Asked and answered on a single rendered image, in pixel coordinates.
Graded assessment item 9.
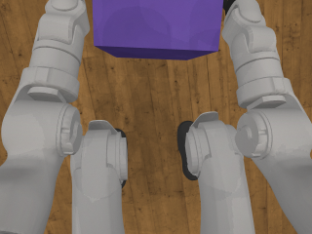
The robot foot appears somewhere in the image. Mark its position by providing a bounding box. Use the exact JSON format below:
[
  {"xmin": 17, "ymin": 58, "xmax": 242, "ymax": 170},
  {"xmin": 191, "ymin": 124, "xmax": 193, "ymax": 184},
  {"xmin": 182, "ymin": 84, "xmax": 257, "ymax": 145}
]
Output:
[
  {"xmin": 176, "ymin": 121, "xmax": 198, "ymax": 180},
  {"xmin": 115, "ymin": 128, "xmax": 128, "ymax": 188}
]

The left robot foot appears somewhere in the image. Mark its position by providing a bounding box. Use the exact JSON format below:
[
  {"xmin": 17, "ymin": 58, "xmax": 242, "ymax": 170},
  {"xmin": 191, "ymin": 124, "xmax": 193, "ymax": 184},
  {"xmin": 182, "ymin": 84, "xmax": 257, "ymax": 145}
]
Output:
[{"xmin": 115, "ymin": 128, "xmax": 128, "ymax": 188}]

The carton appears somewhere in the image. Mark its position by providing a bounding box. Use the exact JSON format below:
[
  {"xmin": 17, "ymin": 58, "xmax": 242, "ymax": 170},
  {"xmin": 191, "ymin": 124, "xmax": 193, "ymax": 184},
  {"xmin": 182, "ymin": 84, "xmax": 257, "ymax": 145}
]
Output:
[{"xmin": 92, "ymin": 0, "xmax": 223, "ymax": 60}]

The right robot hand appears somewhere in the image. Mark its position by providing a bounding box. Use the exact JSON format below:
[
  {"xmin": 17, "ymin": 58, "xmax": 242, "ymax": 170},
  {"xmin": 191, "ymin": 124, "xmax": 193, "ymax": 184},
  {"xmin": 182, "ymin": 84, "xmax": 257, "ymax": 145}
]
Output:
[{"xmin": 222, "ymin": 0, "xmax": 235, "ymax": 15}]

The right robot foot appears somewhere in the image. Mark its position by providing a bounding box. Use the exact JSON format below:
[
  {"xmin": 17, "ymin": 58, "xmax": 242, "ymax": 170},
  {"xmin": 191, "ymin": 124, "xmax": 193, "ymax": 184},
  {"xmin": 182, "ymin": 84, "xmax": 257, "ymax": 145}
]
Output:
[{"xmin": 176, "ymin": 121, "xmax": 198, "ymax": 180}]

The robot right upper arm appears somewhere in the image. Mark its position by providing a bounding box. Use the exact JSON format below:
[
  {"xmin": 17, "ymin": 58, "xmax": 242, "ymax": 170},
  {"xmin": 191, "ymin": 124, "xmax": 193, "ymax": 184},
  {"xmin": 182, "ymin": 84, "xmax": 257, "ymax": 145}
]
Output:
[{"xmin": 234, "ymin": 107, "xmax": 312, "ymax": 234}]

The left robot forearm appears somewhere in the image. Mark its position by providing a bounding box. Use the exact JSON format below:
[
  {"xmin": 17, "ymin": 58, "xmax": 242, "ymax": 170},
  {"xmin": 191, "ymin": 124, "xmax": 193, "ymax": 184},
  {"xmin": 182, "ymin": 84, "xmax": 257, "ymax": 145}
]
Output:
[{"xmin": 1, "ymin": 0, "xmax": 90, "ymax": 149}]

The right robot forearm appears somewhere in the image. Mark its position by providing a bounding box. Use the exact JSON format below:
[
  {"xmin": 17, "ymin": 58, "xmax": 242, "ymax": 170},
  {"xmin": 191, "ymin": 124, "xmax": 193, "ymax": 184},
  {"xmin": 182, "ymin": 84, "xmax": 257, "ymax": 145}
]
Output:
[{"xmin": 221, "ymin": 0, "xmax": 312, "ymax": 124}]

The robot left upper arm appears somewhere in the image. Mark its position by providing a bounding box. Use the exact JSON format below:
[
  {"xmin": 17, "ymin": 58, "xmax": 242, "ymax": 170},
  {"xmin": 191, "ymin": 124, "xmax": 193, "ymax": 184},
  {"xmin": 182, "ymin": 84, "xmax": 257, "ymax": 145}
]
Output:
[{"xmin": 0, "ymin": 99, "xmax": 83, "ymax": 234}]

